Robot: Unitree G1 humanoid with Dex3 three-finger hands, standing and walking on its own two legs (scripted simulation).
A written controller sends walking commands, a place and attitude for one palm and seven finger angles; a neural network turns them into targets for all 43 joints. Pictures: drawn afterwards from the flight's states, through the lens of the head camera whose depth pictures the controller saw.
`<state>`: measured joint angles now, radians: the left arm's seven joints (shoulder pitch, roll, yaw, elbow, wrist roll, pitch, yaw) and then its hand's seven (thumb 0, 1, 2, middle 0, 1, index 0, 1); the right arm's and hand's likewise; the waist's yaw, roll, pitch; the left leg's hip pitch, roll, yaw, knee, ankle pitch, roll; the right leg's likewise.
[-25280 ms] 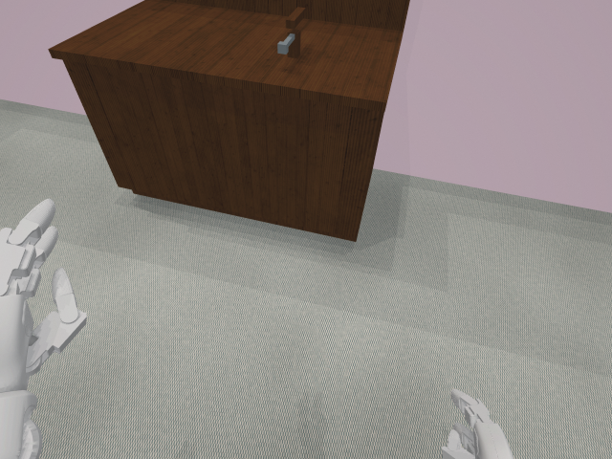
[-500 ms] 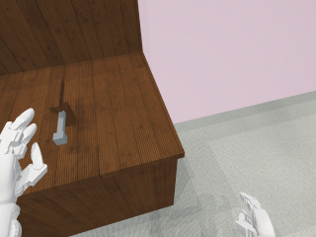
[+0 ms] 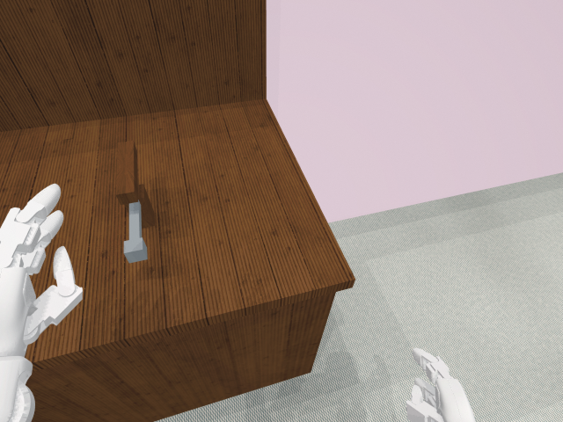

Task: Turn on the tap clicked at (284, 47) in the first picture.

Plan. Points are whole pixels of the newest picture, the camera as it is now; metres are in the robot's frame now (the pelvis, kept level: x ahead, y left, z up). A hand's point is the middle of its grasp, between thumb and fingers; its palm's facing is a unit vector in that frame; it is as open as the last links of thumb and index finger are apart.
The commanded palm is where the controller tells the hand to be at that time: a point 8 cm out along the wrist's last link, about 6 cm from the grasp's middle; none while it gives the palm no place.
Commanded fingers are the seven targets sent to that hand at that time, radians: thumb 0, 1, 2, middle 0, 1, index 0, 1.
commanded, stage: come to a stop and stand still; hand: left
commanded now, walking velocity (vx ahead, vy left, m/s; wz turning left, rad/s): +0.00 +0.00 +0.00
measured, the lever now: (135, 250) +0.35 +0.27 +0.02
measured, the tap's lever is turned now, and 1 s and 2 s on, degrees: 0 0 0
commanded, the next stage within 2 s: look again from close up in 0.44 s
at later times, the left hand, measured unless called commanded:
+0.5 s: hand (53, 284) +0.21 +0.27 +0.15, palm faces +0.33 -0.87 -0.38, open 7.4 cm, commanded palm +0.16 +0.31 +0.17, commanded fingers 0.00 0.90 0.90 -0.20 -0.30 -0.20 -0.30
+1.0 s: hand (55, 279) +0.22 +0.26 +0.16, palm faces +0.39 -0.86 -0.34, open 7.4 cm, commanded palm +0.16 +0.28 +0.17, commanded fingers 0.00 0.90 0.90 -0.20 -0.30 -0.20 -0.30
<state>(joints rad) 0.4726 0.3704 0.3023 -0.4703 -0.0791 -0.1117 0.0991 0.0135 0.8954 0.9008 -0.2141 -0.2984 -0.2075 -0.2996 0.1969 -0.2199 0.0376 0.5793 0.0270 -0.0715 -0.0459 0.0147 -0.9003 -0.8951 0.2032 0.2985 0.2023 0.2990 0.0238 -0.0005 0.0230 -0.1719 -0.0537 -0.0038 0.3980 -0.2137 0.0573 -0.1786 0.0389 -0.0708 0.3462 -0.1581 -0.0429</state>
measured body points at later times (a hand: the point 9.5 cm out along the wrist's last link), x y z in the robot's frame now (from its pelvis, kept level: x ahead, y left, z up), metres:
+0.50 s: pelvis +0.00 +0.03 +0.00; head +0.02 +0.04 +0.45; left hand +0.19 +0.31 +0.17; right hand +0.19 -0.19 -0.08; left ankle +0.00 +0.08 -0.74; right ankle +0.02 -0.09 -0.74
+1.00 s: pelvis -0.01 +0.01 +0.00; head +0.01 +0.03 +0.44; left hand +0.19 +0.30 +0.18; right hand +0.16 -0.23 -0.08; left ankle +0.00 +0.08 -0.74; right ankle +0.02 -0.09 -0.74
